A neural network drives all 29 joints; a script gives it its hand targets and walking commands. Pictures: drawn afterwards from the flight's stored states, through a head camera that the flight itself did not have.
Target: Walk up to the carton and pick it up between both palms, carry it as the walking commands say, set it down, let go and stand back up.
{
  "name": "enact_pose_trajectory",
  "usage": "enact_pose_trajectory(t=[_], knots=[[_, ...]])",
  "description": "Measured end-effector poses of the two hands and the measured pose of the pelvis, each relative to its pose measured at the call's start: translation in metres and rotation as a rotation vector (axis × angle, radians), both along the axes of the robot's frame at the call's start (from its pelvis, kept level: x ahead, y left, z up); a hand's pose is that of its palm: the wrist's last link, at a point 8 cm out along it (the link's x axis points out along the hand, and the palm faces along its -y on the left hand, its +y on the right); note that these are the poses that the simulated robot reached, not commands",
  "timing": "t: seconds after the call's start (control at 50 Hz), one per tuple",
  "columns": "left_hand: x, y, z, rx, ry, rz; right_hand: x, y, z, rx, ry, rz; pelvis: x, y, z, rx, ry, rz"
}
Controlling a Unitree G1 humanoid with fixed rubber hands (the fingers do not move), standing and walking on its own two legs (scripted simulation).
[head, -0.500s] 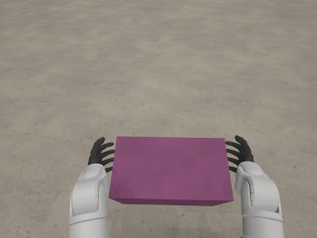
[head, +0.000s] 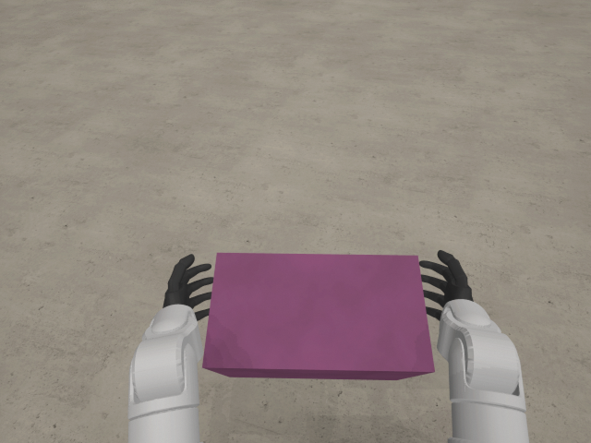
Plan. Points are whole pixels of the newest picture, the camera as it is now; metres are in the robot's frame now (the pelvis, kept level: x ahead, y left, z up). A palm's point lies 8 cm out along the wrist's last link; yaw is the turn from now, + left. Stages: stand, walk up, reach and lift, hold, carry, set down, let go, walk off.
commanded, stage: carry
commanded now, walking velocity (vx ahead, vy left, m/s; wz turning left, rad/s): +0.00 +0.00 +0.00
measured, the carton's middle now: (314, 322) +0.30 +0.00 -0.04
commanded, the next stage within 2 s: hold in 0.58 s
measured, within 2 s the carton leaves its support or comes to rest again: neither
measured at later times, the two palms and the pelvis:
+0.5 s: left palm (187, 311) +0.27 +0.17 +0.05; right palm (459, 307) +0.27 -0.19 +0.04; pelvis +0.00 -0.01 +0.00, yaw +0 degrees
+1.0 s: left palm (135, 296) +0.29 +0.23 +0.07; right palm (417, 294) +0.28 -0.13 +0.06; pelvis -0.02 +0.03 +0.01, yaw -3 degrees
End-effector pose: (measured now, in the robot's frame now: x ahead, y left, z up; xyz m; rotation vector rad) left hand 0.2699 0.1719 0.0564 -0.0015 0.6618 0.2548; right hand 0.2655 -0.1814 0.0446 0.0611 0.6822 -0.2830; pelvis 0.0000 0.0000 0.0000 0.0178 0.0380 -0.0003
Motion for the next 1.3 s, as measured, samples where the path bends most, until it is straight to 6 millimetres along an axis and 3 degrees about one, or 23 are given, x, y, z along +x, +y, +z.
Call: enact_pose_trajectory(t=[0.6,0.72,0.8,0.92,1.02,1.16,1.3], knots=[[0.004,-0.006,-0.003,0.004,-0.002,-0.006,0.005,-0.006,-0.002,-0.001,-0.004,0.001,0.004,-0.006,0.0,-0.001,-0.005,0.0],[-0.007,0.011,-0.021,0.071,0.055,-0.058,-0.004,0.009,-0.024,-0.033,0.048,0.069,0.001,-0.004,0.007,0.014,-0.082,-0.042],[-0.012,0.027,-0.02,0.059,0.043,-0.08,-0.006,0.023,-0.026,-0.01,0.027,0.072,-0.008,0.003,0.007,0.009,-0.102,-0.059],[0.009,0.047,0.005,0.024,-0.06,-0.127,0.015,0.039,0.003,0.006,-0.08,0.049,-0.021,0.019,0.004,-0.016,-0.116,-0.055],[0.018,0.059,0.019,0.006,-0.079,-0.152,0.013,0.05,0.016,-0.023,-0.086,0.049,-0.019,0.034,0.006,-0.025,-0.134,-0.054],[0.02,0.063,0.004,0.007,-0.027,-0.182,0.004,0.057,0.012,-0.036,-0.033,-0.003,-0.012,0.058,0.007,-0.03,-0.173,-0.062],[0.027,0.05,-0.007,0.011,-0.014,-0.145,0.013,0.047,0.009,-0.031,-0.039,-0.027,0.001,0.072,0.009,-0.026,-0.153,-0.062]])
